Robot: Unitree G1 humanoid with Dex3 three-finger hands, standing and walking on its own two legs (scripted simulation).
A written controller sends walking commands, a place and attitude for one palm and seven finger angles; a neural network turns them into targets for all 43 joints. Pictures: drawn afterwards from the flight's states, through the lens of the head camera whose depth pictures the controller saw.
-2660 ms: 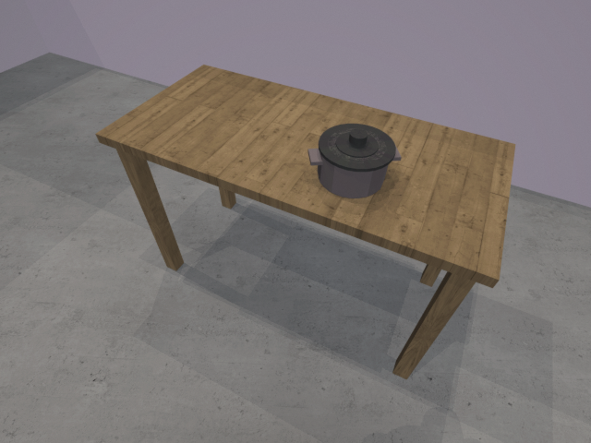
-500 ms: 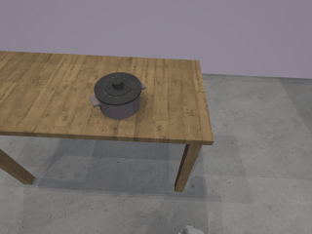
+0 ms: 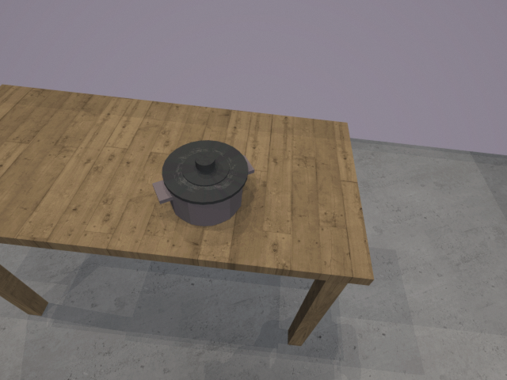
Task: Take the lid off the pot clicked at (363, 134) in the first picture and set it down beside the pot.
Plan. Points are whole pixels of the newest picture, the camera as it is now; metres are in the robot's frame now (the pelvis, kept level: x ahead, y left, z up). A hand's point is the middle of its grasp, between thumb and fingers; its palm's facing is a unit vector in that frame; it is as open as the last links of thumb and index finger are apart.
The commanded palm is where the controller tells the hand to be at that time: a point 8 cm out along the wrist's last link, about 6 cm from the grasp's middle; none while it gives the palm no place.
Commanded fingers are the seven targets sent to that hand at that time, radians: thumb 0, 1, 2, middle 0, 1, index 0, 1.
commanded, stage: come to a stop and stand still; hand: left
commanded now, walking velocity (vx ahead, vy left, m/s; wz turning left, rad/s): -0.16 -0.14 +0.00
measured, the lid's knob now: (205, 161) +0.51 +0.14 +0.02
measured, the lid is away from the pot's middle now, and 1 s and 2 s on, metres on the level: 0.00 0.00 0.00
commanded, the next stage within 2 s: look again from close up in 0.56 s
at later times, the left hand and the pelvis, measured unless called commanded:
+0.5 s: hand out of the picture -0.01 +0.15 -0.17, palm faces +0.03 -0.98 -0.21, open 7.3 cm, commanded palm none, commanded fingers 0.00 0.90 0.90 -0.20 -0.30 -0.20 -0.30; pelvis -0.04 -0.03 +0.00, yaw +0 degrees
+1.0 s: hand out of the picture -0.04 +0.17 -0.17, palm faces +0.01 -0.99 -0.17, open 7.3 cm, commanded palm none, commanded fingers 0.00 0.90 0.90 -0.20 -0.30 -0.20 -0.30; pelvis -0.03 +0.00 +0.01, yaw +0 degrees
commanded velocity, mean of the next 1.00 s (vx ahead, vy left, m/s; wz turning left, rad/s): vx -0.01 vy -0.01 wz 0.00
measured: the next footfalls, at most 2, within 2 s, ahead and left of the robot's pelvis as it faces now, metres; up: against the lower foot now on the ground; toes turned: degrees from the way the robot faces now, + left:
right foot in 0.24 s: -0.02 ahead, -0.12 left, +0.00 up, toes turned -2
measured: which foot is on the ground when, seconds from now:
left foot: down 0.00-1.00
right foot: up 0.00-0.22, down 0.24-1.00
